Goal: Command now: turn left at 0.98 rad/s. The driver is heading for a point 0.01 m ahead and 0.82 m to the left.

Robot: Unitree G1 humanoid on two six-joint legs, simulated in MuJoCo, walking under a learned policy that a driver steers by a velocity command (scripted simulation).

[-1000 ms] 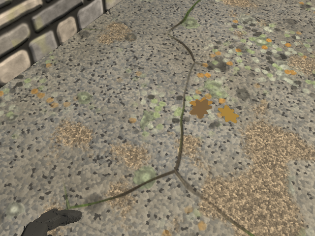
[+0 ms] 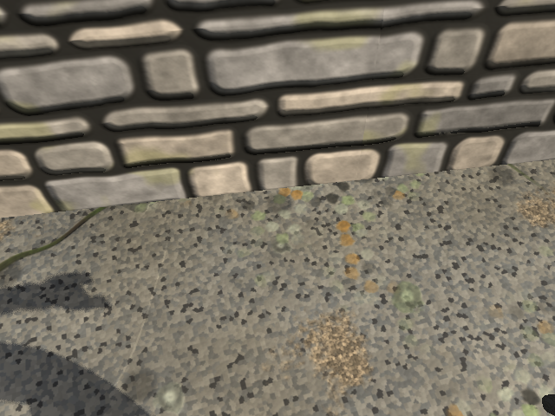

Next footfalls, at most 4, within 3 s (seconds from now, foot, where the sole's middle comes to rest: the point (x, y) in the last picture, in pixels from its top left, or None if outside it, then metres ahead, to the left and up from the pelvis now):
0.46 left None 0.05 0.18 -0.77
0.84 right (169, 391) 0.51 0.29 -0.77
1.30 left None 0.53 0.81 -0.77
1.72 right None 0.74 1.22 -0.77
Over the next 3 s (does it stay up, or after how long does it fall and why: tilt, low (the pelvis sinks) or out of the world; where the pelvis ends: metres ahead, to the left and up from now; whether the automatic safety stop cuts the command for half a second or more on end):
stays up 0.39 1.59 -0.02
